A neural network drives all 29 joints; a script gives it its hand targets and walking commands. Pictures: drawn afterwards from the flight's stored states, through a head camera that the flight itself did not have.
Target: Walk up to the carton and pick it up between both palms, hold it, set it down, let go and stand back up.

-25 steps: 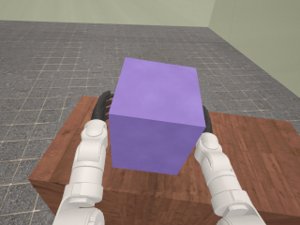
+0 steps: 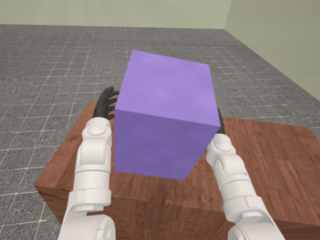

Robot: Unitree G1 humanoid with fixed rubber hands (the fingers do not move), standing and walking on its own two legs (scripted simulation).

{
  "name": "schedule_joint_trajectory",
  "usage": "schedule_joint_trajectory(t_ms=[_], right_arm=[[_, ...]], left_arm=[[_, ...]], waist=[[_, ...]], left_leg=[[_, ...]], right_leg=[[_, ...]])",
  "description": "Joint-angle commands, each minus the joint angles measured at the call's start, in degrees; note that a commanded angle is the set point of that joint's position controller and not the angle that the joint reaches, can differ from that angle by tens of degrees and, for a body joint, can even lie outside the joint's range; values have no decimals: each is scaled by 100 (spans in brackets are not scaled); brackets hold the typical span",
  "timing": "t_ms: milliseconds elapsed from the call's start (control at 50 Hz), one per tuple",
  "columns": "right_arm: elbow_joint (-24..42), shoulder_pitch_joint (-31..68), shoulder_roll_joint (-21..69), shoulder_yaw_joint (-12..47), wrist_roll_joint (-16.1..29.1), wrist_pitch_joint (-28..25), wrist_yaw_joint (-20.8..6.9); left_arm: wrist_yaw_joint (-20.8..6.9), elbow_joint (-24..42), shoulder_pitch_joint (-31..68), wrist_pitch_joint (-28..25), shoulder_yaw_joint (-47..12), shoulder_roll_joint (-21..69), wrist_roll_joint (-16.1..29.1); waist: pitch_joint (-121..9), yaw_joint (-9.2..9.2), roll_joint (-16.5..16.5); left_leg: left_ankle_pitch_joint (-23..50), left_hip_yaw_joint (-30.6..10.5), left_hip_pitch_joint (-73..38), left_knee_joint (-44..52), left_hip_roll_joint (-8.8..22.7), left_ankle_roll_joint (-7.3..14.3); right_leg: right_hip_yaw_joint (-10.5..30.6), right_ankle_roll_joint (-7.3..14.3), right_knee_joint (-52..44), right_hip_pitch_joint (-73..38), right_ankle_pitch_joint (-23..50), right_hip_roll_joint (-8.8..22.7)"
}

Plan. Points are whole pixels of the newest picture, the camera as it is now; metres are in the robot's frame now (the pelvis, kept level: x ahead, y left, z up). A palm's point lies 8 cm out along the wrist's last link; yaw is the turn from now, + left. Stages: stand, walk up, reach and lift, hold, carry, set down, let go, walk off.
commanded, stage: reach and lift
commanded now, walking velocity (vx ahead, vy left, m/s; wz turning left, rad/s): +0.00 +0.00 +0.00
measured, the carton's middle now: (160, 119) +0.40 +0.00 +0.14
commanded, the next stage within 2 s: hold in 0.80 s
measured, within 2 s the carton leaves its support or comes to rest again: neither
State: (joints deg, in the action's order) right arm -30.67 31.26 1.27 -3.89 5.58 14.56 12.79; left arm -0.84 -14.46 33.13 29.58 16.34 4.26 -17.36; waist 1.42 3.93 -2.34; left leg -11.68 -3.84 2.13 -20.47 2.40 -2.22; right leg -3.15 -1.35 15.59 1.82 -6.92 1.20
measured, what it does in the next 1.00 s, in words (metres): stands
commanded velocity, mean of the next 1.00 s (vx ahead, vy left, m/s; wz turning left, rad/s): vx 0.00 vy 0.00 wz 0.00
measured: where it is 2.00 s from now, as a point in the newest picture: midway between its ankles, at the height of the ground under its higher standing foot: outside the picture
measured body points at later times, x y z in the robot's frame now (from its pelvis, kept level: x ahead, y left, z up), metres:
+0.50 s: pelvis +0.01 +0.00 +0.00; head -0.03 +0.04 +0.45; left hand +0.38 +0.15 +0.17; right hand +0.36 -0.14 +0.13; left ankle +0.01 +0.14 -0.75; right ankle +0.03 -0.13 -0.75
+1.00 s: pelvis +0.00 +0.00 +0.00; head -0.04 +0.03 +0.44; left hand +0.37 +0.16 +0.19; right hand +0.36 -0.13 +0.15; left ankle +0.01 +0.14 -0.75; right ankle +0.03 -0.13 -0.75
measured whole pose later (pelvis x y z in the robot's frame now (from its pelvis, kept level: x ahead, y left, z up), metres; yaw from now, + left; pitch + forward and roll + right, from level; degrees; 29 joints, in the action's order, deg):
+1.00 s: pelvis +0.00 +0.00 +0.00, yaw +1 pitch -11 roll -2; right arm -26.1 31.1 0.4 -0.1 9.9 16.7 14.4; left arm -2.9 -3.9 32.6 38.4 15.9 4.5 -20.6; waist 4.7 4.1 -3.1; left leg -13.1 -4.8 -2.2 -21.6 2.7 -2.3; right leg -4.2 -1.3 14.4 -4.0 -7.4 0.9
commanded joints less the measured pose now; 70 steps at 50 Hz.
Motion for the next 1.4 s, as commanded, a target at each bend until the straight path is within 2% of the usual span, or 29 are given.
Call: schedule_joint_trajectory(t_ms=[0, 120, 140, 220, 280, 440, 660, 800, 1020, 1140, 1380], right_arm=[[2079, 4889, 3062, 2166, 302, -683, -790], [2133, 4785, 2987, 2263, 393, -666, -762], [2008, 4572, 2763, 2226, 429, -632, -773], [2241, 4531, 2656, 2307, 565, -721, -747], [2475, 4561, 2618, 2349, 624, -760, -725], [2341, 4490, 2468, 2112, 538, -689, -769], [2420, 4591, 2527, 2285, 639, -609, -722], [2682, 4710, 2612, 2518, 814, -504, -647], [2417, 4820, 2589, 2153, 662, -289, -678], [2309, 4962, 2617, 2047, 572, -280, -711], [2349, 5015, 2677, 2153, 606, -296, -693]], left_arm=[[-946, 5, 2845, -28, -2757, 3317, 628], [-942, 140, 2754, 17, -2813, 3309, 610], [-948, 167, 2618, 67, -2573, 3056, 507], [-1003, 533, 2515, 211, -2679, 3041, 499], [-979, 723, 2505, 251, -2875, 3090, 551], [-931, 788, 2587, 412, -2934, 3031, 527], [-969, 809, 2521, 524, -2771, 2955, 469], [-980, 1092, 2560, 655, -2819, 2948, 495], [-1103, 966, 2856, 909, -2568, 2847, 395], [-1145, 793, 2990, 913, -2428, 2817, 373], [-1177, 820, 3001, 919, -2357, 2794, 350]], waist=[[-1880, 125, 223], [-1849, 151, 287], [-1690, -18, 155], [-1865, 45, 239], [-1931, 126, 378], [-1626, 219, 507], [-1745, 152, 362], [-1859, 98, 342], [-1448, 109, 410], [-1499, 90, 391], [-1609, 31, 344]], left_leg=[[692, 539, 252, 385, -609, 36], [1088, 498, 76, 296, -593, -42], [1314, 486, 55, 296, -540, -5], [1898, 486, -201, 153, -529, -89], [2059, 462, -279, 67, -528, -142], [1667, 447, -212, 190, -467, -156], [2008, 466, -270, 119, -499, -131], [2220, 482, -304, 61, -521, -117], [1333, 588, -9, 350, -505, -29], [1191, 617, 45, 391, -514, 0], [1402, 636, 17, 348, -533, 14]], right_leg=[[-197, -107, -59, -1104, 799, -426], [-253, -95, -39, -1096, 956, -470], [-260, -82, -79, -1277, 1013, -465], [-308, -63, -63, -1410, 1353, -491], [-324, -39, -55, -1385, 1413, -501], [-371, 0, -114, -1177, 823, -473], [-365, -44, -72, -1455, 1244, -505], [-342, -37, -42, -1591, 1448, -527], [-351, -6, -149, -1391, 533, -450], [-372, -22, -141, -1400, 404, -434], [-391, -25, -110, -1511, 530, -449]])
